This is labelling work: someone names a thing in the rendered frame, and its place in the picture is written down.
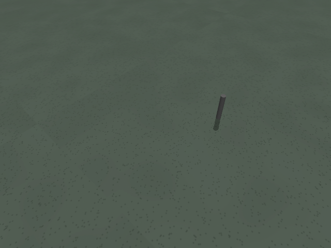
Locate can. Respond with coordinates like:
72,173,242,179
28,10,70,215
216,94,226,119

